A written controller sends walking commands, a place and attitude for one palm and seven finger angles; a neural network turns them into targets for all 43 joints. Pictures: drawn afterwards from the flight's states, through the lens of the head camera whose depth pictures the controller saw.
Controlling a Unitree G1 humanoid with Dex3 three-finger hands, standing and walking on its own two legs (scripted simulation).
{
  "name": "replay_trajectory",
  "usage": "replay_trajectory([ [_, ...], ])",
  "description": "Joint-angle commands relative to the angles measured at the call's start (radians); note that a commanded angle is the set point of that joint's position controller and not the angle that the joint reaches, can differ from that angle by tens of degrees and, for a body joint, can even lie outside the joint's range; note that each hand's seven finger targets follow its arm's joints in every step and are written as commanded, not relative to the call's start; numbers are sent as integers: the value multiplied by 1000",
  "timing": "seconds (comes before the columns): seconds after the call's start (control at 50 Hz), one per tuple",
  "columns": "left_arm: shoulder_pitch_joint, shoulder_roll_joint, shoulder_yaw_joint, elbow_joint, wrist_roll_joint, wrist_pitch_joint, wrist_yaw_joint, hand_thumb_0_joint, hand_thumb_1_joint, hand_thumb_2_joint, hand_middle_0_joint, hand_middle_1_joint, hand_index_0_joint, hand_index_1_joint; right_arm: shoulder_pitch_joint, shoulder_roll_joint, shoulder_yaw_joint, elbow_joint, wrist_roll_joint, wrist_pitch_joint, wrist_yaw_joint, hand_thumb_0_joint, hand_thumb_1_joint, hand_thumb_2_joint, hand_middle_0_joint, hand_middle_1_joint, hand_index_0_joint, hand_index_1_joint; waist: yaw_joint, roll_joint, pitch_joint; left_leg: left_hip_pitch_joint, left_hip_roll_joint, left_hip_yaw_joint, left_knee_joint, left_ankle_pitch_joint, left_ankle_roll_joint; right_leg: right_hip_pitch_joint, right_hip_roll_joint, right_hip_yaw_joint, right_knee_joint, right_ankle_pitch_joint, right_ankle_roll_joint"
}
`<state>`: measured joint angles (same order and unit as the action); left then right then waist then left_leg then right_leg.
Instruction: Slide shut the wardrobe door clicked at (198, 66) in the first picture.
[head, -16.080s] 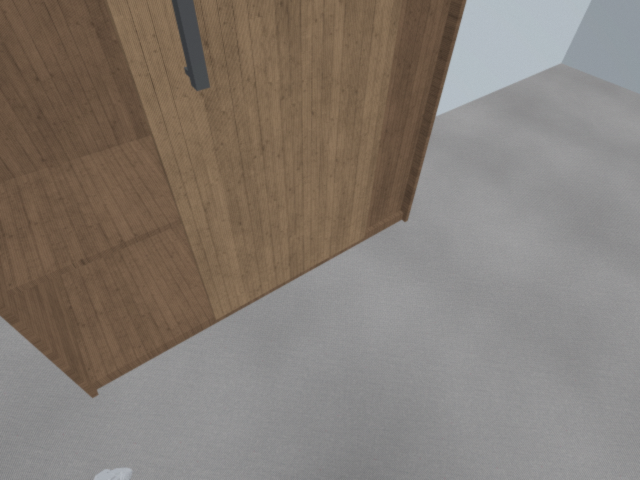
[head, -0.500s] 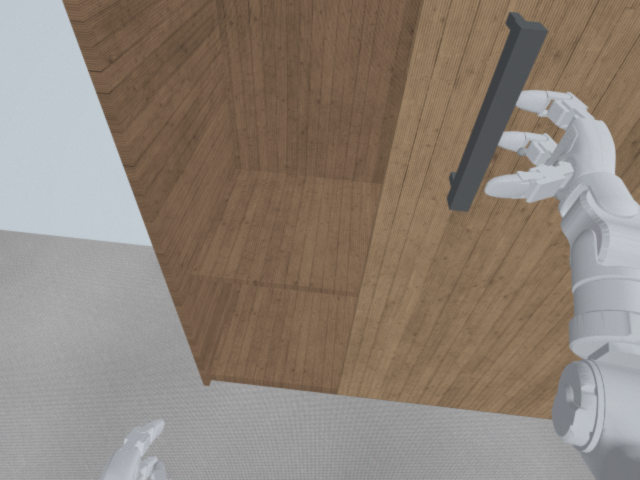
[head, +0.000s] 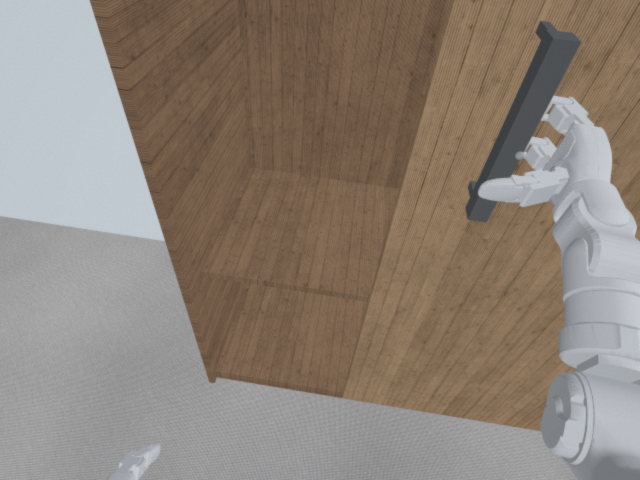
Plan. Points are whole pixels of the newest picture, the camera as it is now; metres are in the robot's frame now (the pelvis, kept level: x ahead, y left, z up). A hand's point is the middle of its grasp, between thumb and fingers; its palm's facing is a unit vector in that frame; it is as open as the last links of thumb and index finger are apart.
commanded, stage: slide the fingers in behind the handle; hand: right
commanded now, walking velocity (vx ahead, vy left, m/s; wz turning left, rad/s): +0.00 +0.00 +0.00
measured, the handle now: (507, 131) +0.49 -0.17 +0.24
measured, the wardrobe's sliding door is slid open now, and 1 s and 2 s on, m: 0.41 0.41 0.41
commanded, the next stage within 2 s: grip the handle and tug to test in 0.70 s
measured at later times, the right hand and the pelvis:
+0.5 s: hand (501, 153) +0.43 -0.15 +0.25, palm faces +0.08 +1.00 +0.00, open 14.0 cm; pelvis +0.00 +0.01 +0.00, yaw -1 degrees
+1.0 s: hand (502, 153) +0.44 -0.15 +0.24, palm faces +0.07 +1.00 +0.00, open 13.1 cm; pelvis +0.00 +0.01 +0.00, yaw -1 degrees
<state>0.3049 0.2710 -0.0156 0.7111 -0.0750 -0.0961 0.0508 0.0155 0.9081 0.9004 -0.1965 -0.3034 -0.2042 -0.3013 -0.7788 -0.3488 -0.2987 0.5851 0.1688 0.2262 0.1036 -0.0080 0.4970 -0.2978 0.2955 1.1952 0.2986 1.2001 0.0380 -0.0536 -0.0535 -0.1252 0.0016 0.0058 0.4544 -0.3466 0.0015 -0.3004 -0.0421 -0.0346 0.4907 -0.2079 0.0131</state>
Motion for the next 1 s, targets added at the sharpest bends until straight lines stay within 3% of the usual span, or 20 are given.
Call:
replay_trajectory([
  [0.0,-114,122,41,-151,-1,-44,8,0,900,900,-200,-300,-200,-300,-493,-209,-19,-265,15,-42,-13,0,500,-300,300,1200,300,1200,-15,33,-273,-102,-30,36,-55,453,11,306,41,14,8,276,-69],
  [0.06,-123,118,40,-151,-2,-41,10,0,900,900,-200,-300,-200,-300,-522,-178,1,-286,20,-30,-23,0,500,-300,300,1200,300,1200,-4,41,-275,-122,-32,36,-56,448,8,320,43,16,7,268,-69],
  [0.12,-131,120,37,-149,1,-33,13,0,900,900,-200,-300,-200,-300,-514,-208,-24,-287,18,-26,-33,0,500,-300,300,1200,300,1200,-12,64,-284,-94,-28,31,-50,484,6,306,47,11,9,280,-71],
  [0.18,-139,110,33,-141,-4,-29,15,0,900,900,-200,-300,-200,-300,-559,-122,55,-249,16,-19,-36,0,500,-300,300,1200,300,1200,7,45,-235,-146,-29,33,-59,420,6,308,45,15,4,233,-67],
  [0.2,-137,110,32,-136,-3,-26,16,0,900,900,-200,-300,-200,-300,-553,-125,51,-229,19,-19,-42,0,500,-300,300,1200,300,1200,4,77,-221,-138,-27,32,-68,405,7,291,45,14,5,217,-70],
  [0.24,-139,111,33,-138,-1,-27,16,0,900,900,-200,-300,-200,-300,-582,-135,43,-245,12,-25,-50,0,500,-300,300,1200,300,1200,2,39,-265,-135,-26,27,-57,428,8,313,49,16,8,237,-69],
  [0.32,-145,110,31,-146,5,-21,11,0,900,900,-200,-300,-200,-300,-545,-175,-3,-238,12,-41,-55,0,500,-300,300,1200,300,1200,-17,63,-298,-83,-21,25,-46,487,9,302,52,15,8,272,-69],
  [0.36,-150,106,31,-150,3,-17,10,0,900,900,-200,-300,-200,-300,-541,-138,28,-232,10,-40,-52,0,500,-300,300,1200,300,1200,-11,87,-281,-91,-22,29,-42,502,5,300,52,10,9,279,-70],
  [0.4,-149,109,31,-150,3,-11,9,0,900,900,-200,-300,-200,-300,-515,-176,-3,-213,5,-35,-54,0,500,-300,300,1200,300,1200,-22,94,-267,-79,-20,25,-49,500,6,282,52,7,12,272,-72],
  [0.48,-147,107,32,-154,0,-13,13,0,900,900,-200,-300,-200,-300,-573,-146,32,-223,7,-36,-43,0,500,-300,300,1200,300,1200,-3,78,-256,-112,-22,25,-53,468,3,293,52,10,7,248,-73],
  [0.5,-148,108,31,-151,1,-12,13,0,900,900,-200,-300,-200,-300,-564,-171,15,-228,7,-41,-45,0,500,-300,300,1200,300,1200,-12,66,-262,-95,-21,25,-53,470,9,291,51,10,11,256,-71],
  [0.56,-145,106,32,-150,0,-18,13,0,900,900,-200,-300,-200,-300,-565,-150,25,-233,14,-42,-41,0,500,-300,300,1200,300,1200,-5,68,-274,-106,-25,26,-52,479,5,309,51,12,10,264,-72],
  [0.62,-128,117,32,-141,3,-15,16,0,900,900,-200,-300,-200,-300,-547,-208,-20,-180,12,-35,-42,0,500,-300,300,1200,300,1200,-11,106,-252,-95,-22,23,-56,473,2,263,53,10,6,242,-74],
  [0.66,-126,111,33,-144,2,-16,15,0,900,900,-200,-300,-200,-300,-581,-186,10,-204,0,-40,-40,0,500,-300,300,1200,300,1200,-5,39,-269,-106,-21,22,-51,469,5,288,54,8,7,253,-71],
  [0.7,-121,114,35,-142,3,-16,15,0,900,900,-200,-300,-200,-300,-562,-203,-4,-197,3,-46,-40,0,500,-300,300,1200,300,1200,-8,77,-274,-87,-23,24,-55,476,6,280,52,9,13,259,-73],
  [0.78,-117,113,38,-148,2,-27,11,0,900,900,-200,-300,-200,-300,-574,-174,15,-222,9,-58,-29,0,500,-300,300,1200,300,1200,-4,43,-301,-97,-27,28,-45,485,8,313,52,14,12,279,-70],
  [0.82,-114,116,40,-148,2,-27,7,0,900,900,-200,-300,-200,-300,-531,-185,-7,-219,13,-57,-31,0,407,-340,310,1213,310,1213,-11,65,-302,-85,-28,31,-46,502,8,305,51,14,15,287,-72],
  [0.86,-118,116,41,-149,2,-26,7,0,900,900,-200,-300,-200,-300,-531,-180,-2,-227,12,-47,-29,0,313,-380,320,1227,320,1227,-11,45,-292,-93,-28,29,-44,507,7,305,51,9,14,291,-71],
  [0.9,-118,117,39,-145,2,-19,8,0,900,900,-200,-300,-200,-300,-508,-177,3,-214,11,-39,-34,0,220,-420,330,1240,330,1240,-14,79,-267,-83,-27,33,-49,493,8,280,50,8,11,279,-72],
  [0.98,-124,116,40,-151,2,-22,9,0,900,900,-200,-300,-200,-300,-547,-186,-3,-267,9,-37,-44,0,33,-500,350,1267,350,1267,-7,47,-290,-101,-28,30,-47,480,8,314,48,13,11,285,-71],
])
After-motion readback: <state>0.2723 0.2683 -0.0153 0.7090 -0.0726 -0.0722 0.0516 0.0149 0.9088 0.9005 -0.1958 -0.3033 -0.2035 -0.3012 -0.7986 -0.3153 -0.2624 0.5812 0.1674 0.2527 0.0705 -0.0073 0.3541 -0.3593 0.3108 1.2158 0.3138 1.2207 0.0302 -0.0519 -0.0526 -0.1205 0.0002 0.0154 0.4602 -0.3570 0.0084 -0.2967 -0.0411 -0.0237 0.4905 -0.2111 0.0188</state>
